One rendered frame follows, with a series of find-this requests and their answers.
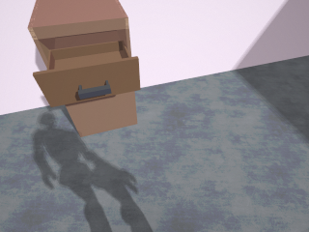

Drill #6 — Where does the handle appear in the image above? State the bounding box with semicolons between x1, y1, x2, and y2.
78;80;112;100

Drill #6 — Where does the drawer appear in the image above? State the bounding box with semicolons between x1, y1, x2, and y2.
33;41;141;107

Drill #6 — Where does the cabinet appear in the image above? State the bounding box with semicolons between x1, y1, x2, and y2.
27;0;138;137

